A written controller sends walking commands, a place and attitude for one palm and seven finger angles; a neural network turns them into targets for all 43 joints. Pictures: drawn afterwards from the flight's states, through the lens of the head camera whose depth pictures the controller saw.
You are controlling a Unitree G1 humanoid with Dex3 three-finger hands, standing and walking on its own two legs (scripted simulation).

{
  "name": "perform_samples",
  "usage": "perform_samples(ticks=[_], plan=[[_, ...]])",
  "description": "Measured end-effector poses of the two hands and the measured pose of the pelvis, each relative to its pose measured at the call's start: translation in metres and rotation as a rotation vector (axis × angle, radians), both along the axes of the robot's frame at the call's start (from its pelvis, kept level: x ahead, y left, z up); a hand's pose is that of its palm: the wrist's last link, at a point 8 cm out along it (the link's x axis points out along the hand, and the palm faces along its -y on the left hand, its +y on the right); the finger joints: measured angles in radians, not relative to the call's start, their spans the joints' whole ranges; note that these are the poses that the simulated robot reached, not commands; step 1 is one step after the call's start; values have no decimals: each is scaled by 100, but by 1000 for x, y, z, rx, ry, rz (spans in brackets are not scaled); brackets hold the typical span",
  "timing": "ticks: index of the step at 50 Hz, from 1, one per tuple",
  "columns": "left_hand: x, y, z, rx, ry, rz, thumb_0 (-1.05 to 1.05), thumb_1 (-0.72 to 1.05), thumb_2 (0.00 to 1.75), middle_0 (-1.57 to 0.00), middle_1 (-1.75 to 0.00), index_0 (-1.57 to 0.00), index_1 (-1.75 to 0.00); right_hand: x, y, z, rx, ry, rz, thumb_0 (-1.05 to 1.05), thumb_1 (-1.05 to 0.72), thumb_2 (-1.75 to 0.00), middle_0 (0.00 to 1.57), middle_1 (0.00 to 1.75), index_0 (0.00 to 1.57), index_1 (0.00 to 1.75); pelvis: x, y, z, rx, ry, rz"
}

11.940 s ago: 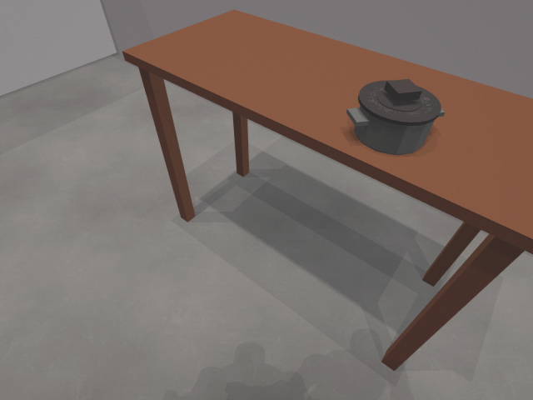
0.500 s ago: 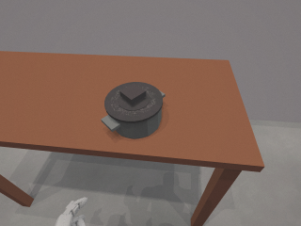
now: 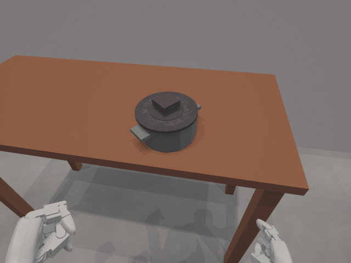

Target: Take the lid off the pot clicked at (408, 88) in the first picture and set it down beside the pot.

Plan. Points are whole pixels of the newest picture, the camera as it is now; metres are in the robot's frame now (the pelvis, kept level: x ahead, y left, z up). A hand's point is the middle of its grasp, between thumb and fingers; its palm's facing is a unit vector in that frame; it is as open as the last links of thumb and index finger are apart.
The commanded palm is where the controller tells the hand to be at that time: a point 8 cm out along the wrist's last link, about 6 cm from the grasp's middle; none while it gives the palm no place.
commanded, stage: raise the hand higher, near the body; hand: left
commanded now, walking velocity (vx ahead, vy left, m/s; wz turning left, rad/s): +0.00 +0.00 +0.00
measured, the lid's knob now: (166, 102) +0.45 +0.08 +0.16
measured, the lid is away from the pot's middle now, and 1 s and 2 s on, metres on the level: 0.00 0.00 0.00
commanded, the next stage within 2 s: reach forward and open the fingers in 0.82 s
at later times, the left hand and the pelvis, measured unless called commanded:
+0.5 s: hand (50, 198) +0.18 +0.24 +0.15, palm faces +0.34 -0.84 -0.42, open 3.1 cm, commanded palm +0.12 +0.28 +0.17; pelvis +0.01 +0.01 +0.00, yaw -1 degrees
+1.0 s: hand (45, 164) +0.21 +0.24 +0.21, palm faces +0.42 -0.61 -0.67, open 3.1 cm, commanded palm +0.15 +0.28 +0.23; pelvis +0.02 +0.01 +0.00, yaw -1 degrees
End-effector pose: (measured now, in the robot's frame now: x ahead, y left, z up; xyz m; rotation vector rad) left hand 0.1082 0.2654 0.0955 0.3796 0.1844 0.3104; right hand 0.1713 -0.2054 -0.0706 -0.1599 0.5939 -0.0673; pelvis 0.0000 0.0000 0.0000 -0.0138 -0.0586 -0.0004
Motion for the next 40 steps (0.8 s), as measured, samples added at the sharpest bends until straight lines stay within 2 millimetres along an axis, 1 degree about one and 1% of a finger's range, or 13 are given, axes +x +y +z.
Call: perform_samples(ticks=[4,6,16,22,27,40], plan=[[1,8,23,59,-70,4,1,90,90,-126,-145,-126,-145,3,6,0,15,-16,4,2,-91,-89,20,30,20,30,1,3,0,1,-6,-4],[2,11,30,78,-98,6,1,90,90,-127,-147,-128,-147,6,8,1,18,-26,8,2,-91,-89,20,30,20,30,1,4,0,2,-8,-2],[16,11,54,97,-220,-26,1,89,90,-130,-149,-130,-149,26,6,14,-16,-80,30,2,-91,-89,20,30,20,30,5,8,0,4,-7,-4],[25,12,68,123,-276,-46,1,89,90,-130,-150,-130,-149,33,6,17,-21,-88,29,2,-91,-89,20,30,20,30,10,9,0,3,-3,-10],[32,12,79,147,-316,-59,1,89,90,-130,-150,-131,-149,32,6,16,-17,-78,25,2,-91,-89,20,30,20,30,13,10,0,2,0,-12],[44,10,112,220,-435,-83,1,89,90,-130,-150,-131,-149,28,8,3,-1,-14,25,2,-91,-89,20,30,20,30,17,10,0,2,8,-16]])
